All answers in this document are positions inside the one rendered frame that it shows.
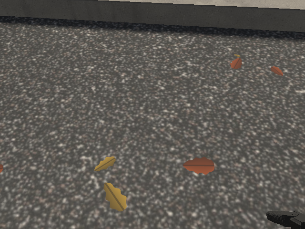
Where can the robot right hand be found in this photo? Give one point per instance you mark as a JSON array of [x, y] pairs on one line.
[[294, 219]]

